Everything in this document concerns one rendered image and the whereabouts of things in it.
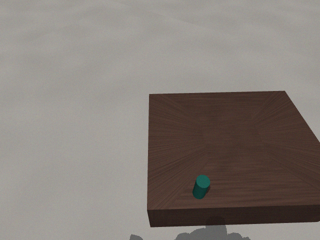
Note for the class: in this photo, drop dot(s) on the can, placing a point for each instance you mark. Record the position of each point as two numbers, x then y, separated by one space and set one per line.
201 186

